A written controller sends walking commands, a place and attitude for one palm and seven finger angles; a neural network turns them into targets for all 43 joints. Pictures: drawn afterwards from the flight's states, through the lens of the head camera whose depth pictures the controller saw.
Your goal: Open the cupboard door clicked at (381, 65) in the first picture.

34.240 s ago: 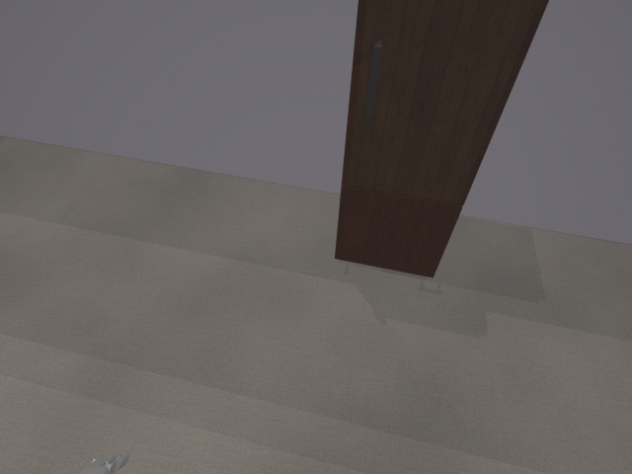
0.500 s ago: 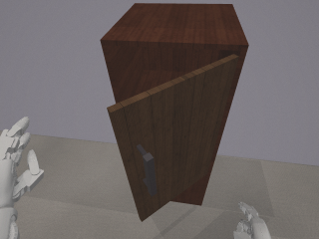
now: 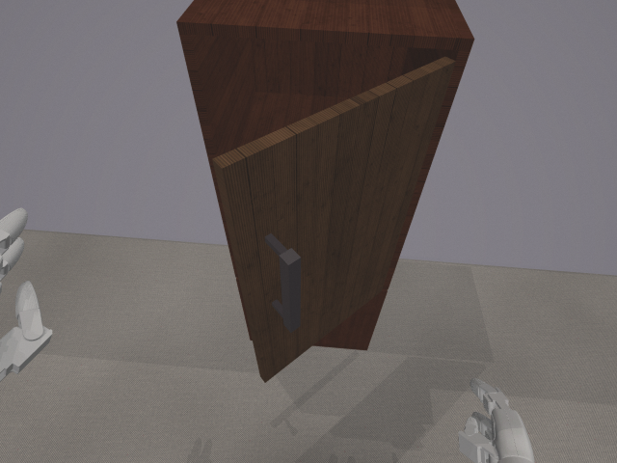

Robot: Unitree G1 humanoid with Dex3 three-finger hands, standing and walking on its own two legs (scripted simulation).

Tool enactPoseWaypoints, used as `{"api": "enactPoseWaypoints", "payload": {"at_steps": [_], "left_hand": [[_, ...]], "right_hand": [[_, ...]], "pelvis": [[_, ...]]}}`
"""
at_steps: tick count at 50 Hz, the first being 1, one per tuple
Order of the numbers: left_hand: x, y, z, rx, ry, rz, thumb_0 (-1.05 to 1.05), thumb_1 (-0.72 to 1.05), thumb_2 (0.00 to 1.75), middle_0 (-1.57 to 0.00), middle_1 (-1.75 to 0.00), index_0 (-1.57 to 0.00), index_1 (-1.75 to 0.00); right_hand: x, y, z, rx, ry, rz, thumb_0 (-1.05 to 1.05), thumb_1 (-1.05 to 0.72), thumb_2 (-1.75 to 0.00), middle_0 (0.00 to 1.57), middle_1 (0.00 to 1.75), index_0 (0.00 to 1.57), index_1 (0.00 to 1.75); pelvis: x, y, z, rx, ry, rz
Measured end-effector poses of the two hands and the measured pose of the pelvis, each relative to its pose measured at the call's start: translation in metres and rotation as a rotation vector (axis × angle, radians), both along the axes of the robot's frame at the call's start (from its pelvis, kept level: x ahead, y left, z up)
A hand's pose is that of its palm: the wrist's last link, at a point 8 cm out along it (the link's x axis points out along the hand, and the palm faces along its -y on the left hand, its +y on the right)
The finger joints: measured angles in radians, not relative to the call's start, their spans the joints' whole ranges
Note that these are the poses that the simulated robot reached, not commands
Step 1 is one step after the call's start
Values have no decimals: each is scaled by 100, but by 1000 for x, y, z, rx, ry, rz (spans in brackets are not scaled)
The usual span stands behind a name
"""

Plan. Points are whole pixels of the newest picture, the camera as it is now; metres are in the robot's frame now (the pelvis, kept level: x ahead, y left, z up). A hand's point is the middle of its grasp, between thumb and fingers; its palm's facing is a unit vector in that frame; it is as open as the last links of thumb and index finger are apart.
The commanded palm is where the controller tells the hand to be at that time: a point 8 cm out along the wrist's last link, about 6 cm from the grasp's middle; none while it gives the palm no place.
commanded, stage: step back with the hand held close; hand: left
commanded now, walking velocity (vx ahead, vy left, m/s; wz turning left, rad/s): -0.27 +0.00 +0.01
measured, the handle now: (283, 286) +0.34 +0.06 +0.03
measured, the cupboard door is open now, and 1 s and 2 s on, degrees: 44 44 44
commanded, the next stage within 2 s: stop stepping back and stand still in 0.64 s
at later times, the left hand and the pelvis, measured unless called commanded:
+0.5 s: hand out of the picture +0.08 +0.29 +0.16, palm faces +0.51 -0.73 -0.47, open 7.4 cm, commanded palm +0.03 +0.32 +0.18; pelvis -0.09 +0.01 -0.01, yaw +5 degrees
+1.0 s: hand out of the picture -0.01 +0.26 +0.16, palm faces +0.40 -0.75 -0.53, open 7.4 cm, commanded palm -0.07 +0.29 +0.18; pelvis -0.21 -0.01 +0.00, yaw +1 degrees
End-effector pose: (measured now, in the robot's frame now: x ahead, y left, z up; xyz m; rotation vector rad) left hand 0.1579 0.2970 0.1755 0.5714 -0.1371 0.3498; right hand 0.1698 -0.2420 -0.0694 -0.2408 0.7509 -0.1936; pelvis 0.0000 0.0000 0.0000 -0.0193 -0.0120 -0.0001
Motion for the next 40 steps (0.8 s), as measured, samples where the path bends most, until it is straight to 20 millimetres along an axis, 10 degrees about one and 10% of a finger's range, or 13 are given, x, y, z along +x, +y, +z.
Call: {"api": "enactPoseWaypoints", "payload": {"at_steps": [24,40], "left_hand": [[-115,21,4,49,-154,93,1,89,90,-21,-30,-21,-30],[-163,26,15,11,-135,-6,1,89,90,-21,-30,-21,-30]], "right_hand": [[-73,38,-18,17,0,154,2,-90,-90,20,30,20,30],[-134,64,11,36,-57,150,1,-90,-90,20,30,20,30]], "pelvis": [[-84,9,-15,-14,-9,92],[-157,20,3,-36,25,42]]}}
